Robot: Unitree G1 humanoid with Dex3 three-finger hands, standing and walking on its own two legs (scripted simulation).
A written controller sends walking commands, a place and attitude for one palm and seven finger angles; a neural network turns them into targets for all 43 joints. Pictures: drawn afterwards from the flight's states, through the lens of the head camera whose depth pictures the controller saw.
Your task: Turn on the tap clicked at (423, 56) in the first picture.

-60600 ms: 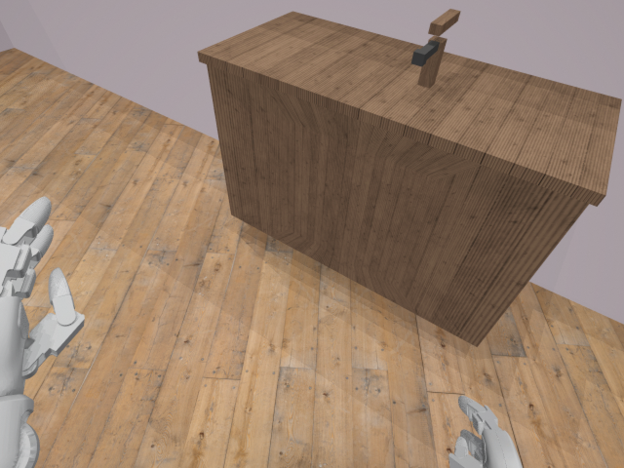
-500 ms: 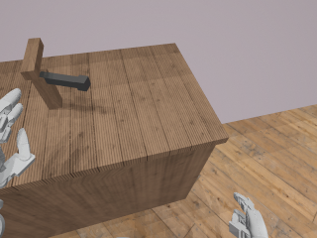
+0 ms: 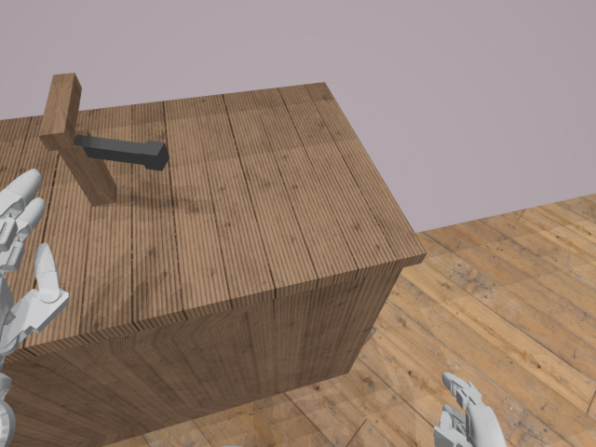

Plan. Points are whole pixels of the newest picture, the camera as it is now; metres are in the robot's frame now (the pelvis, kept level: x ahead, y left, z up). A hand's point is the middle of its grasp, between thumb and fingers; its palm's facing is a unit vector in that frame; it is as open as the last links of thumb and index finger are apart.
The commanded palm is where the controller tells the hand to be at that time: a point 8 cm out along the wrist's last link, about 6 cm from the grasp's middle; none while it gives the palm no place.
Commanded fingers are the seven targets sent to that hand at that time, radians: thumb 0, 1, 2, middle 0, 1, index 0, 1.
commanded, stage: shuffle to correct the standing spot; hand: left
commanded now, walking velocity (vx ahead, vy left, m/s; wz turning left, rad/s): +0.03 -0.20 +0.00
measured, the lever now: (155, 155) +0.45 +0.24 +0.13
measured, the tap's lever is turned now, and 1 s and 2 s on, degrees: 66 66 66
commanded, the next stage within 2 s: come to a stop and stand still in 0.52 s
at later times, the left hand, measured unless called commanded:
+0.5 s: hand (72, 287) +0.22 +0.23 +0.17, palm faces +0.33 -0.84 -0.43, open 7.4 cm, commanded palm +0.17 +0.27 +0.18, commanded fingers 0.00 0.90 0.90 -0.20 -0.30 -0.20 -0.30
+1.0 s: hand (75, 320) +0.20 +0.22 +0.16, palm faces +0.19 -0.88 -0.44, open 7.4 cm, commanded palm +0.15 +0.29 +0.18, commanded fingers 0.00 0.90 0.90 -0.20 -0.30 -0.20 -0.30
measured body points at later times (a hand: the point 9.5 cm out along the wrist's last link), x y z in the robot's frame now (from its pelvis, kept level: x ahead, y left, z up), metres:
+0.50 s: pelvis +0.01 -0.01 +0.00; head +0.05 +0.00 +0.45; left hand +0.20 +0.28 +0.19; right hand +0.19 -0.24 -0.08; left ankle +0.03 +0.14 -0.73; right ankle +0.00 -0.07 -0.73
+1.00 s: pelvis -0.03 +0.02 -0.01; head -0.01 +0.02 +0.44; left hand +0.18 +0.27 +0.18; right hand +0.12 -0.24 -0.08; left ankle +0.00 +0.13 -0.71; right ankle +0.00 -0.07 -0.73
